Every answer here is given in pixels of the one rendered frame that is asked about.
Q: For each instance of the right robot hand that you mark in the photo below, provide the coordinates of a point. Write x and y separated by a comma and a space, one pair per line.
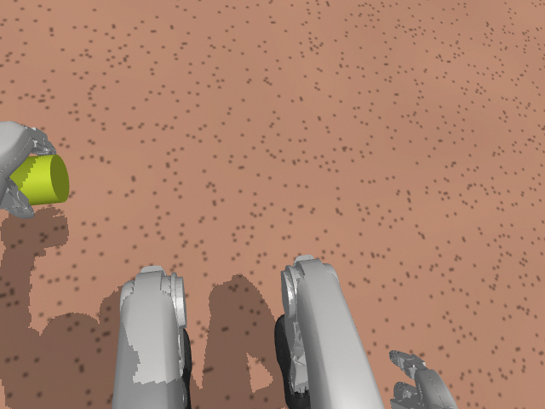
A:
430, 391

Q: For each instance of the right robot foot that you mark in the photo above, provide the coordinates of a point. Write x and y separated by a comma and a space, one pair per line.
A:
294, 400

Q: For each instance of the can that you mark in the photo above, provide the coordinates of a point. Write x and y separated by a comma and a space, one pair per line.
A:
43, 179

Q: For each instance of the left robot hand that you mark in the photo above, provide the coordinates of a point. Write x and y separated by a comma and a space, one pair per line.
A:
16, 143

